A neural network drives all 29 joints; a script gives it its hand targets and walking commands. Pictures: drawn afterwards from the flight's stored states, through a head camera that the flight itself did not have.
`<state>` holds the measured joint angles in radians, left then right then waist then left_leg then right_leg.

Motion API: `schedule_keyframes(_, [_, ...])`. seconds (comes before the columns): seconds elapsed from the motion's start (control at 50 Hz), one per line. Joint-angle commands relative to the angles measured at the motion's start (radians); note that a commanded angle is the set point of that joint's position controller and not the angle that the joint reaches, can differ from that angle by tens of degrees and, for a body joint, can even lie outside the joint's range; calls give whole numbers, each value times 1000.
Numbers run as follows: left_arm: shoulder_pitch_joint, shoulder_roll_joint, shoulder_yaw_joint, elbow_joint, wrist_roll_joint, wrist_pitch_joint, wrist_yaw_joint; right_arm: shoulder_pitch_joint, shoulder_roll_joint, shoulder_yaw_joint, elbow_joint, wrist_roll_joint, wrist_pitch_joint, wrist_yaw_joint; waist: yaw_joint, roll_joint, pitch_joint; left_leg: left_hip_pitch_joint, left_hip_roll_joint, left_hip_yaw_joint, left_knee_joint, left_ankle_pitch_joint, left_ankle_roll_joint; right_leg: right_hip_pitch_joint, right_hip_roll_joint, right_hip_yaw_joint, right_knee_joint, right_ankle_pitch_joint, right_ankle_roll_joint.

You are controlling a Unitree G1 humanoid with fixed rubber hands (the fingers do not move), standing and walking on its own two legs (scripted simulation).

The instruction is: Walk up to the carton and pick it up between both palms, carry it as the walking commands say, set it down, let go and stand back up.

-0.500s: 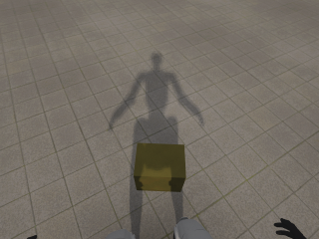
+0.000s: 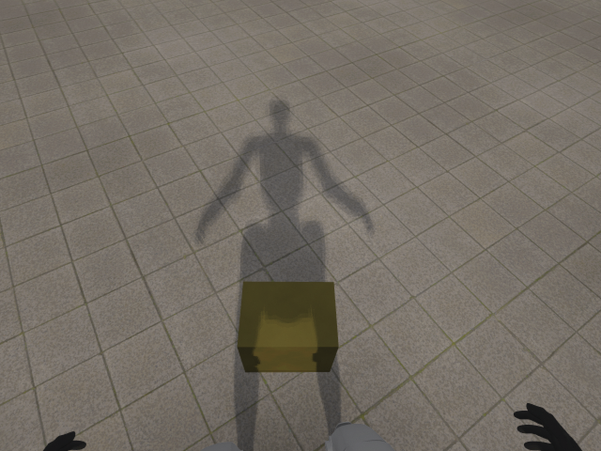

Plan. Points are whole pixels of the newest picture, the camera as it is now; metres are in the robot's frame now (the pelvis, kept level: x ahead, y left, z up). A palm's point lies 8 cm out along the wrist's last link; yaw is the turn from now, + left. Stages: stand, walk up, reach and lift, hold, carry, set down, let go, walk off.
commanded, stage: walk up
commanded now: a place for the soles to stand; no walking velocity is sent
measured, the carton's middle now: (288, 328) +0.50 +0.00 -0.62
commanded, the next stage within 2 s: none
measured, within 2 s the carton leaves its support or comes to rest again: neither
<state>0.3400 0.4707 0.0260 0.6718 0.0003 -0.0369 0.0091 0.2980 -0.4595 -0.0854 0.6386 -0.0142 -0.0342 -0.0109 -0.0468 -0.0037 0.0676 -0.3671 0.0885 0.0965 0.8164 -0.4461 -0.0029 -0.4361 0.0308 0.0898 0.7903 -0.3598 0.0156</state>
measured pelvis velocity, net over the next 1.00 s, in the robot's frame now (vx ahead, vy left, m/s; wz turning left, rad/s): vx -0.01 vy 0.01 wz -0.03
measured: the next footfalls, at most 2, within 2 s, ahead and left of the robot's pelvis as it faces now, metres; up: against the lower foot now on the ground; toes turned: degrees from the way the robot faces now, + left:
none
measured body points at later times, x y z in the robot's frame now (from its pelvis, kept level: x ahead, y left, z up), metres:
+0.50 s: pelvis -0.01 +0.00 +0.00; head +0.02 +0.00 +0.45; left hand +0.10 +0.32 -0.09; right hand +0.10 -0.35 -0.07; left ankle -0.01 +0.12 -0.71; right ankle +0.04 -0.14 -0.71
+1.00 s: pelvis -0.01 +0.01 +0.00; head +0.01 +0.01 +0.45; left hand +0.11 +0.32 -0.09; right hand +0.09 -0.34 -0.06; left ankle -0.01 +0.12 -0.71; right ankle +0.04 -0.14 -0.71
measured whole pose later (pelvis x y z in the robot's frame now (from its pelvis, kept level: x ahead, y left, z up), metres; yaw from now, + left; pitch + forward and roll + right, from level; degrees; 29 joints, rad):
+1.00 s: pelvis -0.01 +0.01 +0.00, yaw -2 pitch -1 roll +0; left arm 0.33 0.47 0.02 0.67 0.00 -0.04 0.01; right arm 0.27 -0.46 -0.09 0.64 -0.01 -0.03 -0.01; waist -0.05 -0.02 0.05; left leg -0.35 0.06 0.09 0.79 -0.43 0.01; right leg -0.44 0.04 0.12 0.77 -0.33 0.02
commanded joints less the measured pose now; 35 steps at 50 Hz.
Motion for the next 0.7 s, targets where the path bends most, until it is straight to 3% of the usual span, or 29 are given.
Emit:
schedule_keyframes(0.0, [-13, 218, 63, -14, 19, -25, 14, -48, -144, -15, -1, 21, -3, -3, 36, -140, -150, -22, -40, -75, 7, -5, 46, 118, -196, 378, -168, 487, -239])
schedule_keyframes(0.02, [-47, 220, 55, -20, 20, -25, 16, -27, -149, -18, 10, 11, -6, -3, 11, -131, -127, 15, -43, -102, -52, -5, 56, 56, -191, 374, -178, 398, -234])
schedule_keyframes(0.06, [-86, 185, 47, -27, 18, -15, 15, -21, -181, -31, 26, 7, -14, 0, -7, -31, -102, 116, 27, -153, -200, -15, 82, -70, -105, 221, -132, 209, -147])
schedule_keyframes(0.1, [-50, 154, 44, -13, 16, -9, 10, -42, -243, -43, 26, -1, -23, 4, 19, 71, -99, 110, 175, -237, -321, 2, 139, -53, -20, 24, -22, 174, -77])
schedule_keyframes(0.12, [-34, 166, 47, -6, 18, -8, 5, -49, -252, -39, 17, 1, -22, 6, 32, 68, -96, 74, 200, -253, -311, 69, 161, -3, -14, -16, 11, 130, -71])
schedule_keyframes(0.14, [-12, 162, 48, 3, 14, -10, 6, -76, -238, -36, 23, -1, -20, 7, 50, 93, -113, 66, 181, -200, -259, 140, 153, 46, -30, -11, -27, 147, -75])
schedule_keyframes(0.18, [-2, 174, 51, 9, 18, -20, 5, -86, -216, -35, 13, 1, -9, 7, 36, 41, -130, 60, 106, -85, -166, 160, 108, 84, -36, 34, -79, 300, -96])
schedule_keyframes(0.22, [-25, 194, 56, 0, 15, -21, 4, -87, -180, -24, 2, 3, -4, 5, 23, -63, -124, 38, 10, -28, -57, 43, 68, 52, -98, 199, -165, 322, -145])
schedule_keyframes(0.24, [-32, 206, 59, -1, 21, -22, 8, -65, -170, -18, 6, 7, -2, 3, 19, -92, -130, 37, -16, -68, -36, 8, 61, 37, -145, 292, -185, 273, -175])
schedule_keyframes(0.26, [-30, 213, 58, -11, 24, -22, 10, -51, -172, -19, 5, 10, -3, 4, 17, -103, -129, 45, -24, -92, -57, -11, 65, 20, -153, 331, -201, 233, -188])
schedule_keyframes(0.28, [-61, 210, 56, -21, 28, -21, 13, -42, -168, -24, 22, 10, -4, 5, 3, -79, -132, 63, -29, -96, -94, -44, 66, 2, -141, 322, -209, 169, -185])
schedule_keyframes(0.3, [-81, 198, 48, -27, 27, -17, 12, -30, -174, -28, 28, 2, -10, 5, -3, -86, -113, 97, 2, -119, -165, -38, 77, -59, -118, 257, -184, 133, -154])
schedule_keyframes(0.32, [-83, 177, 46, -33, 24, -15, 9, -30, -208, -32, 20, 3, -18, 5, 1, -3, -89, 107, 45, -151, -218, -51, 90, -95, -78, 189, -149, 99, -119])
schedule_keyframes(0.34, [-73, 163, 43, -27, 22, -16, 7, -47, -218, -29, 30, -1, -20, 7, 7, 38, -82, 112, 89, -173, -250, -14, 102, -85, -50, 123, -105, 137, -97])
schedule_keyframes(0.36, [-54, 155, 44, -21, 22, -14, 3, -40, -225, -38, 20, -1, -23, 6, 20, 29, -111, 143, 142, -217, -272, 41, 129, -68, -29, 38, -42, 196, -78])
schedule_keyframes(0.38, [-39, 163, 50, -4, 22, -15, 6, -58, -237, -37, 18, -3, -20, 8, 31, 53, -124, 116, 168, -210, -270, 99, 146, -8, -24, 4, -21, 225, -71])
schedule_keyframes(0.4, [-16, 169, 49, -2, 15, -17, 5, -84, -229, -35, 15, -1, -17, 7, 43, 68, -124, 105, 158, -175, -238, 135, 146, 13, -30, -2, -41, 232, -73])
schedule_keyframes(0.42, [-4, 170, 52, 7, 14, -21, 6, -86, -225, -32, 12, -1, -12, 7, 48, 66, -137, 97, 130, -111, -182, 196, 122, 49, -36, 17, -60, 295, -85])
schedule_keyframes(0.46, [-10, 192, 63, 7, 19, -23, 5, -76, -193, -26, 2, 3, -6, 8, 26, -56, -152, 38, 52, -42, -79, 111, 85, 103, -78, 127, -118, 329, -119])
schedule_keyframes(0.48, [-20, 203, 61, 2, 21, -24, 7, -87, -175, -21, 1, 13, -1, 4, 31, -106, -129, 14, 6, -53, -36, 47, 72, 78, -116, 237, -166, 311, -155])
schedule_keyframes(0.5, [-13, 219, 61, -15, 22, -23, 8, -80, -173, -20, 0, 8, -1, 4, 29, -104, -132, 21, -36, -63, -21, 3, 56, 40, -148, 335, -203, 270, -189])
schedule_keyframes(0.52, [-39, 218, 62, -13, 27, -20, 12, -44, -161, -18, 13, 8, 1, 7, 15, -116, -137, 22, -56, -88, -52, -67, 52, 56, -157, 384, -226, 172, -204])
schedule_keyframes(0.54, [-58, 214, 60, -23, 27, -17, 10, -28, -170, -25, 28, 6, -3, 5, 9, -109, -129, 41, -55, -101, -89, -91, 61, 17, -159, 381, -243, 85, -196])
schedule_keyframes(0.56, [-67, 201, 56, -24, 25, -15, 12, -26, -181, -25, 29, 5, -6, 6, 7, -65, -94, 97, -28, -114, -150, -63, 67, -52, -134, 334, -247, 51, -162])
schedule_keyframes(0.58, [-110, 182, 45, -35, 22, -14, 8, -20, -200, -27, 27, 1, -15, 6, -12, -53, -78, 117, 25, -154, -215, -44, 83, -99, -92, 220, -181, 85, -127])
schedule_keyframes(0.62, [-79, 145, 44, -26, 22, -13, 2, -14, -252, -40, 31, -14, -26, 8, 2, 98, -81, 111, 172, -278, -360, -73, 148, -93, -3, 18, -16, 101, -66])
schedule_keyframes(0.64, [-39, 159, 51, -10, 22, -9, -1, -44, -262, -42, 21, -15, -26, 10, 19, 124, -109, 99, 216, -283, -350, -4, 177, -43, -8, -20, 11, 11, -57])
schedule_keyframes(0.66, [-10, 164, 59, 8, 25, -11, -2, -82, -253, -44, 11, -12, -24, 12, 45, 129, -95, 50, 220, -241, -307, 104, 182, 21, -8, -43, 24, -10, -57])
schedule_keyframes(0.68, [33, 163, 58, 15, 18, -16, -2, -111, -252, -43, 9, -11, -17, 12, 66, 98, -108, 29, 183, -168, -244, 166, 159, 88, -2, -41, -54, 17, -68])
